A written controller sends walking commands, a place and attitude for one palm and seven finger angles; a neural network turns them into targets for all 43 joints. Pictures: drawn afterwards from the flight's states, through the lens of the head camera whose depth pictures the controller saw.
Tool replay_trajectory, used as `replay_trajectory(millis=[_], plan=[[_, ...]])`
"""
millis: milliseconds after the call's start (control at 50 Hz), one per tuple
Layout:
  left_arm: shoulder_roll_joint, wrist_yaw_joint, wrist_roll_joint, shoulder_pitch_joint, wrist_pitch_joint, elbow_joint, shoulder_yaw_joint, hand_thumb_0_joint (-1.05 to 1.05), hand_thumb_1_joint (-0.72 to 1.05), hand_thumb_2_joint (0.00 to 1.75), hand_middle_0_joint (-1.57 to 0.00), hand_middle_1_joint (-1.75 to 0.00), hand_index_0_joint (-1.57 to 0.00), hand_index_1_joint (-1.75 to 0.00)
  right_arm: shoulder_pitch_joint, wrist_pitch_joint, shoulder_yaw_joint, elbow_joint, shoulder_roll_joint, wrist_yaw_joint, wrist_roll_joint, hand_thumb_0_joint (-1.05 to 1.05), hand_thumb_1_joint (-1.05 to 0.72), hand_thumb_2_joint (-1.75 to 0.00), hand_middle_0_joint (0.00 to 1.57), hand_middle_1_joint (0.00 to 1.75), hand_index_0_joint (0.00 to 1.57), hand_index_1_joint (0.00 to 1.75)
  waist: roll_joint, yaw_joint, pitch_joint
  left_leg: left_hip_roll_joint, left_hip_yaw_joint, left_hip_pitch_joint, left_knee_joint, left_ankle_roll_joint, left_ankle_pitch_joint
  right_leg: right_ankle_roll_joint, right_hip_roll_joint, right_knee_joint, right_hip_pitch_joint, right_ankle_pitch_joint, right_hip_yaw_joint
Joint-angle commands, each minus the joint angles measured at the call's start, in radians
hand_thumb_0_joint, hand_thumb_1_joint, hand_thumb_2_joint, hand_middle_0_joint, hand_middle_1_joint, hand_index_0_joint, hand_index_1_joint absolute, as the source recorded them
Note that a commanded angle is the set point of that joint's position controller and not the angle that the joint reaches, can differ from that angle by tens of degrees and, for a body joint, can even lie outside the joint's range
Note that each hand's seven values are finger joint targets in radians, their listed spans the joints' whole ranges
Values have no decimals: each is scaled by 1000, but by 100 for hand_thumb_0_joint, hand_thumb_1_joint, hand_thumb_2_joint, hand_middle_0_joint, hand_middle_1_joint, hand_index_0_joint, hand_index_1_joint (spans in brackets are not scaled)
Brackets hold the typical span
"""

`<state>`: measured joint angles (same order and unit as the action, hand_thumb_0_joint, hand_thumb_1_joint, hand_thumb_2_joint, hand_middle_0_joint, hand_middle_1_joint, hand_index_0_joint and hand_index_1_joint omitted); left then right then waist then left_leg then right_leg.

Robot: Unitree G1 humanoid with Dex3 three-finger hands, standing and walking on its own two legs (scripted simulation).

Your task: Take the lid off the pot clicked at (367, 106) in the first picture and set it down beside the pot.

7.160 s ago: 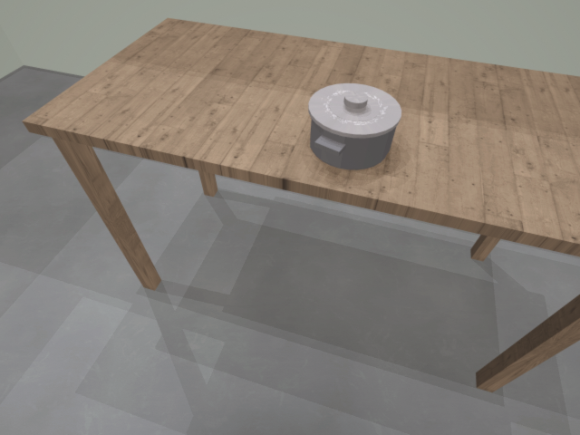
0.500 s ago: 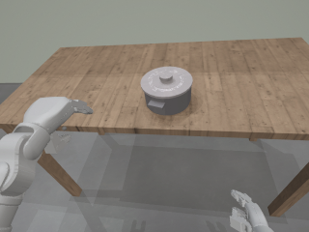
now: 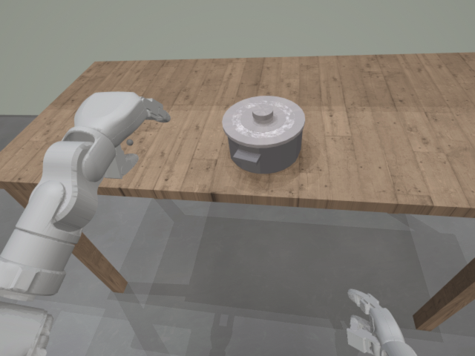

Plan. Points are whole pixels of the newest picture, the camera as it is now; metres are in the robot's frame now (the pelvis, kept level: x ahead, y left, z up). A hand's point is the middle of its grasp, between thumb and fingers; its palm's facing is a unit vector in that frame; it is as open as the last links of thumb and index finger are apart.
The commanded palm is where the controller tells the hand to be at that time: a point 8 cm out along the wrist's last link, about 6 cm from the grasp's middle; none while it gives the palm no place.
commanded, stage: move the open hand above the knob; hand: left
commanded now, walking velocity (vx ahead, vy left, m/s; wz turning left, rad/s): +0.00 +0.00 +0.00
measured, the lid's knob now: (262, 112) +0.57 +0.02 +0.12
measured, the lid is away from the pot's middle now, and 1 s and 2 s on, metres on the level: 0.00 0.00 0.00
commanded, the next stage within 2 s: none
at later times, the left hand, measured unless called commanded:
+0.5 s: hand (195, 136) +0.42 +0.12 +0.17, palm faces -0.12 +0.01 -0.99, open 10.1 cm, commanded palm +0.41 +0.13 +0.25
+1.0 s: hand (233, 103) +0.50 +0.06 +0.19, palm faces -0.19 -0.03 -0.98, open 10.1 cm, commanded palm +0.48 +0.06 +0.25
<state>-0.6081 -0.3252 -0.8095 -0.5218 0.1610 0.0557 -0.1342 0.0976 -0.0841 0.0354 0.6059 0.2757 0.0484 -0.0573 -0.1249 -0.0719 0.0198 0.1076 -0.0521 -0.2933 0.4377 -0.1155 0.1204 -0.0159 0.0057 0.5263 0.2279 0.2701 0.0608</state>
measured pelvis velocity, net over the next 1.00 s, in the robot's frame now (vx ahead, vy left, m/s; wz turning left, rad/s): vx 0.05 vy -0.04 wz -0.02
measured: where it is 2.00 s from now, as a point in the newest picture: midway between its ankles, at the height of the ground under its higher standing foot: outside the picture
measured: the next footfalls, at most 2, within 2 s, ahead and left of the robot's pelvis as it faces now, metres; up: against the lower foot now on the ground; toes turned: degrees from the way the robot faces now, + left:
none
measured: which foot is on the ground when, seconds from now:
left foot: down 0.00-1.00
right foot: down 0.00-1.00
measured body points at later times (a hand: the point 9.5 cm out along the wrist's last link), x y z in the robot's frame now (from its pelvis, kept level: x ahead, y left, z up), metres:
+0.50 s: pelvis +0.03 -0.02 +0.00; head +0.04 -0.07 +0.45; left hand +0.42 +0.12 +0.23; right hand +0.22 -0.25 -0.11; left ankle +0.07 +0.04 -0.73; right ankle +0.01 -0.11 -0.73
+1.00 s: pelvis +0.05 -0.04 +0.00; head +0.06 -0.08 +0.45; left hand +0.50 +0.06 +0.24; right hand +0.19 -0.27 -0.13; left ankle +0.07 +0.04 -0.73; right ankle +0.01 -0.11 -0.73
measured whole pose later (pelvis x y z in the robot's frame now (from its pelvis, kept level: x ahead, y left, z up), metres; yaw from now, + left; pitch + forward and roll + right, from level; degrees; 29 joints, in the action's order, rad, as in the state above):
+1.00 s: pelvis +0.05 -0.04 +0.00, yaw -1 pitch +4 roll +1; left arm -0.37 -0.35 -0.85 -1.00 0.38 0.65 -0.37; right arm 0.15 -0.18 0.03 0.64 0.28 0.07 -0.08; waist -0.09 0.03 -0.05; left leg 0.08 -0.05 -0.33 0.45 -0.08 0.19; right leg -0.06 -0.03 0.52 0.26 0.32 0.05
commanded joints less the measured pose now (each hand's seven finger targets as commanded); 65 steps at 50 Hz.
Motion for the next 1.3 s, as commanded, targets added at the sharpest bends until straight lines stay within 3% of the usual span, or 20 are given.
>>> replay_trajectory(millis=[0, 40, 120, 160, 240, 300, 340, 420, 460, 540, 580, 620, 720, 840, 920, 1040, 1120, 1180, 1220, 1280], plan=[[-7, -1, 8, -217, 35, -139, -6, 0, -37, 161, -86, -8, -86, -8, -150, 17, -39, -194, 106, 24, -16, 0, -90, -90, 20, 30, 20, 30, 132, 23, -258, -103, 176, 241, -75, 85, 41, -26, -20, -79, 93, -24, -29], [-54, -1, -7, -294, 39, -217, 12, 0, -37, 161, -86, -8, -86, -8, -167, 21, -35, -211, 102, 29, -14, 0, -90, -90, 20, 30, 20, 30, 121, 28, -333, -97, 171, 263, -56, 75, 6, -31, -19, -77, 66, -40, -34], [-425, 49, -57, -623, 41, -244, 272, 0, -37, 161, -86, -8, -86, -8, -145, 32, -28, -173, 124, -3, 1, 0, -90, -90, 20, 30, 20, 30, 54, 21, -395, -87, 163, 252, -31, 69, -52, -41, -25, -77, 6, -62, -58], [-354, 48, -66, -661, 58, -106, 212, 0, -37, 161, -86, -8, -86, -8, -138, 35, -19, -142, 108, -11, -2, 0, -90, -90, 20, 30, 20, 30, 69, 22, -378, -80, 152, 241, -33, 73, -101, -43, -23, -74, -2, -104, -57], [-78, -1, -9, -324, 89, 86, 46, 0, -37, 161, -86, -8, -86, -8, -112, 9, -27, -165, 104, 20, -14, 0, -90, -90, 20, 30, 20, 30, 145, 23, -287, -71, 123, 200, -23, 73, -145, -36, -21, -80, 23, -159, -39], [70, -28, 12, -298, 110, -1, -88, 0, -37, 161, -86, -8, -86, -8, -149, -17, -33, -199, 106, 34, -30, 0, -90, -90, 20, 30, 20, 30, 168, 50, -269, -71, 101, 209, -13, 65, -115, -20, -14, -88, 54, -153, -35], [31, -33, -2, -433, 112, -86, -90, 0, -37, 161, -86, -8, -86, -8, -164, -24, -35, -216, 105, 33, -30, 0, -90, -90, 20, 30, 20, 30, 172, 72, -290, -69, 100, 215, -6, 50, -78, -20, -13, -98, 61, -124, -41], [-363, 24, -66, -883, 87, -188, 160, 0, -37, 161, -86, -8, -86, -8, -143, 11, -27, -167, 115, -7, -14, 0, -90, -90, 20, 30, 20, 30, 69, 60, -431, -58, 127, 253, 8, 45, -95, -33, -21, -82, -18, -161, -80], [-298, 37, -75, -898, 102, -23, 118, 0, -37, 161, -86, -8, -86, -8, -112, 23, -21, -126, 101, -15, -16, 0, -90, -90, 20, 30, 20, 30, 65, 60, -432, -51, 129, 256, 1, 51, -147, -37, -27, -72, -35, -221, -73], [-40, 7, -25, -547, 135, 295, -22, 0, -37, 161, -86, -8, -86, -8, -86, -6, -21, -128, 104, 10, -25, 0, -90, -90, 20, 30, 20, 30, 179, 51, -322, -50, 89, 152, 0, 57, -153, -28, -16, -72, -15, -258, -53], [123, -15, -6, -477, 146, 247, -146, 0, -37, 161, -86, -8, -86, -8, -118, -26, -29, -156, 100, 29, -36, 0, -90, -90, 20, 30, 20, 30, 173, 65, -318, -51, 79, 179, 15, 57, -171, -20, -10, -67, 18, -274, -47], [191, -28, -12, -554, 155, 155, -217, 0, -37, 161, -86, -8, -86, -8, -142, -41, -39, -189, 92, 43, -39, 0, -90, -90, 20, 30, 20, 30, 172, 87, -356, -53, 86, 214, 37, 49, -188, -24, -6, -65, 44, -273, -46], [-221, 13, -68, -1111, 143, -6, 34, 0, -37, 161, -86, -8, -86, -8, -123, -28, -29, -144, 106, 1, -21, 0, -90, -90, 20, 30, 20, 30, 133, 97, -502, -37, 100, 240, 36, 28, -172, -23, -13, -67, -70, -346, -90], [-3, 26, -37, -829, 185, 519, -58, 0, -37, 161, -86, -8, -86, -8, -55, -24, -21, -77, 100, -4, -22, 0, -90, -90, 20, 30, 20, 30, 231, 77, -379, -39, 70, 135, 5, 42, -175, -16, -9, -62, -54, -380, -69], [213, -11, -42, -785, 192, 460, -226, 0, -37, 161, -86, -8, -86, -8, -84, -47, -38, -126, 93, 25, -30, 0, -90, -90, 20, 30, 20, 30, 212, 105, -399, -38, 62, 175, 45, 39, -239, -14, 3, -56, -18, -439, -65], [-84, 7, -62, -1342, 165, 345, -58, 0, -37, 161, -86, -8, -86, -8, -24, -23, -37, -75, 102, -17, -18, 0, -90, -90, 20, 30, 20, 30, 202, 149, -514, -19, 74, 211, 31, 9, -180, -5, -11, -83, -96, -504, -103], [10, 50, -57, -1181, 163, 632, -72, 0, -37, 161, -86, -8, -86, -8, 47, -3, -43, -17, 99, -29, -13, 0, -90, -90, 20, 30, 20, 30, 220, 135, -462, -31, 64, 174, 12, 18, -194, -13, -9, -81, -64, -483, -89], [171, 55, -73, -1038, 223, 844, -183, 0, -37, 161, -86, -8, -86, -8, 43, -22, -38, -2, 106, -10, -18, 0, -90, -90, 20, 30, 20, 30, 210, 134, -358, -39, 61, 128, 5, 36, -188, -14, -13, -66, 12, -428, -61], [302, 36, -67, -1038, 232, 818, -261, 0, -37, 161, -86, -8, -86, -8, 38, -36, -53, -23, 107, 6, -17, 0, -90, -90, 20, 30, 20, 30, 188, 155, -384, -40, 66, 165, 27, 33, -238, -16, -12, -67, 39, -448, -55], [166, 18, -73, -1313, 215, 670, -190, 0, -37, 161, -86, -8, -86, -8, 39, -36, -56, -24, 115, -6, -10, 0, -90, -90, 20, 30, 20, 30, 193, 183, -512, -32, 69, 215, 37, 16, -228, -8, -10, -73, -16, -498, -82]])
